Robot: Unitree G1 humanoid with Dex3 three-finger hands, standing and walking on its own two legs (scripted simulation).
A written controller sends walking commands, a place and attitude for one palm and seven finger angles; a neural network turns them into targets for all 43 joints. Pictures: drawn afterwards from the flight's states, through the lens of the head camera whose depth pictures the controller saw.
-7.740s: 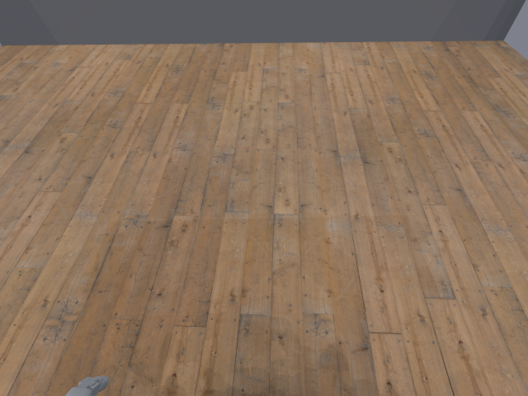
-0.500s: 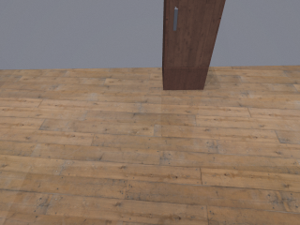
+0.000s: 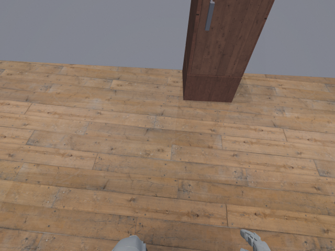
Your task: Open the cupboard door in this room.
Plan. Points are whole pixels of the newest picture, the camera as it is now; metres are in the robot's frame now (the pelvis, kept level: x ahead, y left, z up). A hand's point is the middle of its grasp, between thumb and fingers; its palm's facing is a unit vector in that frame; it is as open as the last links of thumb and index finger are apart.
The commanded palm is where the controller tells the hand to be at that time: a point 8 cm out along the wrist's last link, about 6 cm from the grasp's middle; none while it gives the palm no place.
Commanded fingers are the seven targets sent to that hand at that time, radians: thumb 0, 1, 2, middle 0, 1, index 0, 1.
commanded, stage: stand and wait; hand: left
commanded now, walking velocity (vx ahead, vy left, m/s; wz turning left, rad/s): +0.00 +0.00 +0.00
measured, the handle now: (209, 14) +1.27 -0.09 -0.03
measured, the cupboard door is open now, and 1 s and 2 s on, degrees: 0 0 0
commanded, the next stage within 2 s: look at it before walking up in 0.86 s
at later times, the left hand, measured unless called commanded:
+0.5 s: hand (119, 223) +0.20 +0.15 -0.14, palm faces -0.01 -0.98 -0.19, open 7.2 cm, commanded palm none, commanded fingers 0.00 0.90 0.90 -0.20 -0.30 -0.20 -0.30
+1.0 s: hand out of the picture +0.09 +0.14 -0.15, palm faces +0.03 -0.99 -0.15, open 7.4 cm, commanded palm none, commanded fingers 0.00 0.90 0.90 -0.20 -0.30 -0.20 -0.30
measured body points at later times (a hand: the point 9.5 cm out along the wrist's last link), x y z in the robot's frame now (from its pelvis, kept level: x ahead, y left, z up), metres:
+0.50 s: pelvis +0.11 -0.01 +0.02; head +0.11 -0.02 +0.47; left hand +0.20 +0.20 -0.13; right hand +0.06 -0.22 -0.14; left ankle +0.08 +0.11 -0.72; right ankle +0.12 -0.11 -0.72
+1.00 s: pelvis +0.12 -0.01 +0.03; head +0.13 -0.01 +0.48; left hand +0.09 +0.19 -0.14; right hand +0.12 -0.23 -0.14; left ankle +0.09 +0.11 -0.72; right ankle +0.12 -0.11 -0.72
